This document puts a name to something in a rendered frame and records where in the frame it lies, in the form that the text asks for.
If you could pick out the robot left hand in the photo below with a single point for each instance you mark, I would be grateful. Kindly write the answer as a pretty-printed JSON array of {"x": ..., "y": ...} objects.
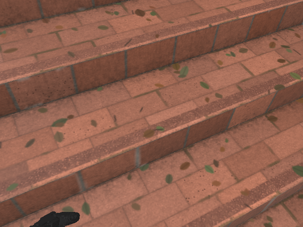
[{"x": 54, "y": 219}]

